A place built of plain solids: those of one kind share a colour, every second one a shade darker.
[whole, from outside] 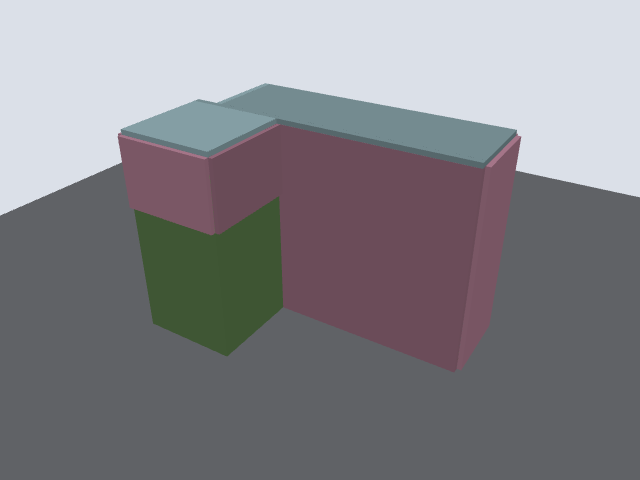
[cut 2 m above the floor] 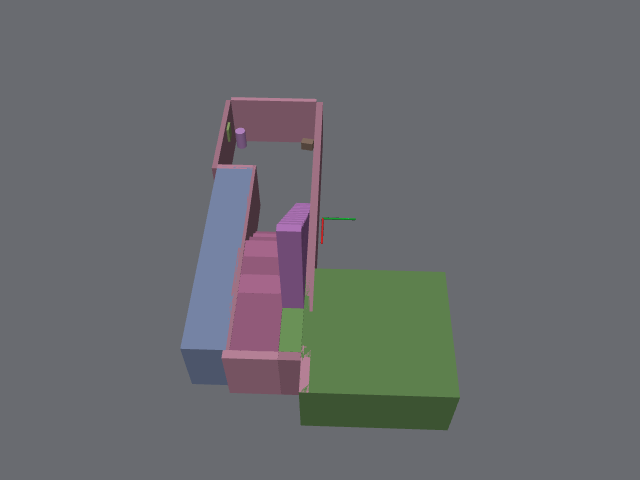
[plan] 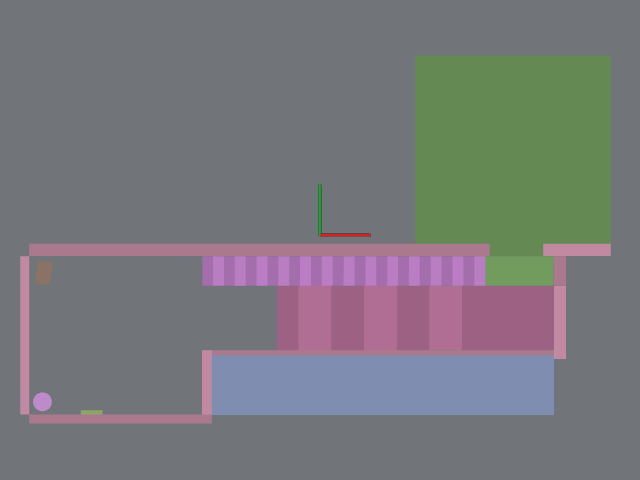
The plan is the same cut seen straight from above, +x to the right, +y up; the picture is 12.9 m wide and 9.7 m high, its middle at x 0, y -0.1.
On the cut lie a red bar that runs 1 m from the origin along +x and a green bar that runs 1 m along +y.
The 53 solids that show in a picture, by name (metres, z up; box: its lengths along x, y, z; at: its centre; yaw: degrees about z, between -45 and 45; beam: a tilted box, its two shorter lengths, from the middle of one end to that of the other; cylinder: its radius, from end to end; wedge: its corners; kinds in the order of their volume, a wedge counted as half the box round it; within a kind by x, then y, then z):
{
 "floor_1": {"box": [3.95, 4.05, 5.78], "at": [3.9, 1.6, 2.59]},
 "floor_2": {"box": [1.38, 0.6, 5.78], "at": [4.03, -0.73, 2.59]},
 "fill_1": {"box": [7.02, 1.21, 8.32], "at": [1.22, -3.03, 4.11]},
 "wall_1": {"box": [0.18, 3.2, 8.33], "at": [-5.97, -2.03, 4.11]},
 "wall_2": {"box": [3.69, 0.18, 8.33], "at": [-4.03, -3.72, 4.11]},
 "wall_3": {"box": [0.2, 1.3, 8.33], "at": [-2.28, -2.98, 4.11]},
 "wall_4": {"box": [9.31, 0.25, 8.33], "at": [-1.22, -0.3, 4.11]},
 "wall_5": {"box": [7.11, 0.18, 8.33], "at": [1.17, -2.42, 4.11]},
 "wall_6": {"box": [0.18, 3.8, 2.79], "at": [1.84, 1.73, 6.88]},
 "wall_7": {"box": [3.95, 0.18, 2.79], "at": [3.9, 3.72, 6.88]},
 "wall_8": {"box": [0.25, 1.48, 8.33], "at": [4.85, -1.77, 4.11]},
 "wall_9": {"box": [0.25, 0.6, 8.33], "at": [4.85, -0.73, 4.11]},
 "wall_10": {"box": [1.37, 0.25, 8.33], "at": [5.19, -0.3, 4.11]},
 "mass_1": {"box": [0.44, 1.3, 0.39], "at": [-0.65, -1.68, 0.14]},
 "mass_2": {"box": [0.66, 1.3, 0.79], "at": [-0.1, -1.68, 0.35]},
 "mass_3": {"box": [0.66, 1.3, 1.4], "at": [0.56, -1.68, 0.65]},
 "mass_4": {"box": [0.66, 1.3, 2.01], "at": [1.22, -1.68, 0.96]},
 "mass_5": {"box": [0.66, 1.3, 2.62], "at": [1.88, -1.68, 1.26]},
 "mass_6": {"box": [0.66, 1.3, 3.23], "at": [2.54, -1.68, 1.56]},
 "mass_7": {"box": [1.86, 1.3, 3.84], "at": [3.8, -1.68, 1.87]},
 "roof_1": {"box": [10.6, 3.2, 0.2], "at": [-0.58, -2.03, 8.38]},
 "roof_2": {"box": [11.75, 0.25, 0.2], "at": [0.0, -0.3, 8.38]},
 "roof_3": {"box": [3.95, 3.8, 0.2], "at": [3.9, 1.73, 8.38]},
 "roof_4": {"box": [0.25, 3.2, 0.2], "at": [4.85, -2.03, 8.38]},
 "tread_1": {"wedge": [[-2.38, -1.03, -0.05], [-2.38, -1.03, 0.2], [-2.38, -0.43, -0.05], [-2.38, -0.43, 0.2], [-2.16, -1.03, -0.05], [-2.16, -1.03, 0.2], [-2.16, -0.43, -0.05], [-2.16, -0.43, 0.2]]},
 "tread_2": {"wedge": [[-2.16, -1.03, -0.05], [-2.16, -1.03, 0.41], [-2.16, -0.43, -0.05], [-2.16, -0.43, 0.41], [-1.94, -1.03, -0.05], [-1.94, -1.03, 0.4], [-1.94, -0.43, -0.05], [-1.94, -0.43, 0.4]]},
 "tread_3": {"wedge": [[-1.94, -1.03, -0.05], [-1.94, -1.03, 0.61], [-1.94, -0.43, -0.05], [-1.94, -0.43, 0.61], [-1.72, -1.03, -0.05], [-1.72, -1.03, 0.61], [-1.72, -0.43, -0.05], [-1.72, -0.43, 0.61]]},
 "tread_4": {"wedge": [[-1.72, -1.03, -0.05], [-1.72, -1.03, 0.81], [-1.72, -0.43, -0.05], [-1.72, -0.43, 0.81], [-1.5, -1.03, -0.05], [-1.5, -1.03, 0.81], [-1.5, -0.43, -0.05], [-1.5, -0.43, 0.81]]},
 "tread_5": {"wedge": [[-1.5, -1.03, -0.05], [-1.5, -1.03, 1.01], [-1.5, -0.43, -0.05], [-1.5, -0.43, 1.01], [-1.28, -1.03, -0.05], [-1.28, -1.03, 1.01], [-1.28, -0.43, -0.05], [-1.28, -0.43, 1.01]]},
 "tread_6": {"wedge": [[-1.28, -1.03, -0.05], [-1.28, -1.03, 1.22], [-1.28, -0.43, -0.05], [-1.28, -0.43, 1.22], [-1.06, -1.03, -0.05], [-1.06, -1.03, 1.22], [-1.06, -0.43, -0.05], [-1.06, -0.43, 1.22]]},
 "tread_7": {"wedge": [[-1.06, -1.03, -0.05], [-1.06, -1.03, 1.42], [-1.06, -0.43, -0.05], [-1.06, -0.43, 1.42], [-0.84, -1.03, -0.05], [-0.84, -1.03, 1.42], [-0.84, -0.43, -0.05], [-0.84, -0.43, 1.42]]},
 "tread_8": {"wedge": [[-0.84, -1.03, -0.05], [-0.84, -1.03, 1.62], [-0.84, -0.43, -0.05], [-0.84, -0.43, 1.62], [-0.62, -1.03, -0.05], [-0.62, -1.03, 1.62], [-0.62, -0.43, -0.05], [-0.62, -0.43, 1.62]]},
 "tread_9": {"wedge": [[-0.62, -1.03, -0.05], [-0.62, -1.03, 1.83], [-0.62, -0.43, -0.05], [-0.62, -0.43, 1.82], [-0.4, -1.03, -0.05], [-0.4, -1.03, 1.82], [-0.4, -0.43, -0.05], [-0.4, -0.43, 1.82]]},
 "tread_10": {"wedge": [[-0.4, -1.03, -0.05], [-0.4, -1.03, 2.03], [-0.4, -0.43, -0.05], [-0.4, -0.43, 2.03], [-0.18, -1.03, -0.05], [-0.18, -1.03, 2.03], [-0.18, -0.43, -0.05], [-0.18, -0.43, 2.03]]},
 "tread_11": {"wedge": [[-0.18, -1.03, -0.05], [-0.18, -1.03, 2.23], [-0.18, -0.43, -0.05], [-0.18, -0.43, 2.23], [0.04, -1.03, -0.05], [0.04, -1.03, 2.23], [0.04, -0.43, -0.05], [0.04, -0.43, 2.23]]},
 "tread_12": {"wedge": [[0.04, -1.03, -0.05], [0.04, -1.03, 2.43], [0.04, -0.43, -0.05], [0.04, -0.43, 2.43], [0.26, -1.03, -0.05], [0.26, -1.03, 2.43], [0.26, -0.43, -0.05], [0.26, -0.43, 2.43]]},
 "tread_13": {"wedge": [[0.26, -1.03, -0.05], [0.26, -1.03, 2.64], [0.26, -0.43, -0.05], [0.26, -0.43, 2.64], [0.48, -1.03, -0.05], [0.48, -1.03, 2.64], [0.48, -0.43, -0.05], [0.48, -0.43, 2.63]]},
 "tread_14": {"wedge": [[0.48, -1.03, -0.05], [0.48, -1.03, 2.84], [0.48, -0.43, -0.05], [0.48, -0.43, 2.84], [0.7, -1.03, -0.05], [0.7, -1.03, 2.84], [0.7, -0.43, -0.05], [0.7, -0.43, 2.84]]},
 "tread_15": {"wedge": [[0.7, -1.03, -0.05], [0.7, -1.03, 3.04], [0.7, -0.43, -0.05], [0.7, -0.43, 3.04], [0.92, -1.03, -0.05], [0.92, -1.03, 3.04], [0.92, -0.43, -0.05], [0.92, -0.43, 3.04]]},
 "tread_16": {"wedge": [[0.92, -1.03, -0.05], [0.92, -1.03, 3.25], [0.92, -0.43, -0.05], [0.92, -0.43, 3.25], [1.14, -1.03, -0.05], [1.14, -1.03, 3.24], [1.14, -0.43, -0.05], [1.14, -0.43, 3.24]]},
 "tread_17": {"wedge": [[1.14, -1.03, -0.05], [1.14, -1.03, 3.45], [1.14, -0.43, -0.05], [1.14, -0.43, 3.45], [1.36, -1.03, -0.05], [1.36, -1.03, 3.45], [1.36, -0.43, -0.05], [1.36, -0.43, 3.45]]},
 "tread_18": {"wedge": [[1.36, -1.03, -0.05], [1.36, -1.03, 3.65], [1.36, -0.43, -0.05], [1.36, -0.43, 3.65], [1.58, -1.03, -0.05], [1.58, -1.03, 3.65], [1.58, -0.43, -0.05], [1.58, -0.43, 3.65]]},
 "tread_19": {"wedge": [[1.58, -1.03, -0.05], [1.58, -1.03, 3.85], [1.58, -0.43, -0.05], [1.58, -0.43, 3.85], [1.8, -1.03, -0.05], [1.8, -1.03, 3.85], [1.8, -0.43, -0.05], [1.8, -0.43, 3.85]]},
 "tread_20": {"wedge": [[1.8, -1.03, -0.05], [1.8, -1.03, 4.05], [1.8, -0.43, -0.05], [1.8, -0.43, 4.06], [2.02, -1.03, -0.05], [2.02, -1.03, 4.05], [2.02, -0.43, -0.05], [2.02, -0.43, 4.05]]},
 "tread_21": {"wedge": [[2.02, -1.03, -0.05], [2.02, -1.03, 4.26], [2.02, -0.43, -0.05], [2.02, -0.43, 4.26], [2.24, -1.03, -0.05], [2.24, -1.03, 4.26], [2.24, -0.43, -0.05], [2.24, -0.43, 4.26]]},
 "tread_22": {"wedge": [[2.24, -1.03, -0.05], [2.24, -1.03, 4.46], [2.24, -0.43, -0.05], [2.24, -0.43, 4.46], [2.46, -1.03, -0.05], [2.46, -1.03, 4.46], [2.46, -0.43, -0.05], [2.46, -0.43, 4.46]]},
 "tread_23": {"wedge": [[2.46, -1.03, -0.05], [2.46, -1.03, 4.66], [2.46, -0.43, -0.05], [2.46, -0.43, 4.66], [2.68, -1.03, -0.05], [2.68, -1.03, 4.66], [2.68, -0.43, -0.05], [2.68, -0.43, 4.66]]},
 "tread_24": {"wedge": [[2.68, -1.03, -0.05], [2.68, -1.03, 4.87], [2.68, -0.43, -0.05], [2.68, -0.43, 4.87], [2.9, -1.03, -0.05], [2.9, -1.03, 4.87], [2.9, -0.43, -0.05], [2.9, -0.43, 4.87]]},
 "tread_25": {"wedge": [[2.9, -1.03, -0.05], [2.9, -1.03, 5.07], [2.9, -0.43, -0.05], [2.9, -0.43, 5.07], [3.12, -1.03, -0.05], [3.12, -1.03, 5.07], [3.12, -0.43, -0.05], [3.12, -0.43, 5.07]]},
 "tread_26": {"wedge": [[3.11, -1.03, -0.05], [3.11, -1.03, 5.27], [3.12, -0.43, -0.05], [3.12, -0.43, 5.27], [3.34, -1.03, -0.05], [3.34, -1.03, 5.27], [3.34, -0.43, -0.05], [3.34, -0.43, 5.27]]},
 "bin_1": {"cylinder": 0.19, "from": [-5.61, -3.37, 0.0], "to": [-5.61, -3.37, 0.75]},
 "bucket_1": {"box": [0.3, 0.46, 0.39], "at": [-5.58, -0.76, 0.14], "yaw": -9.8},
 "cabinet_1": {"box": [0.44, 0.09, 0.55], "at": [-4.61, -3.58, 1.52]}
}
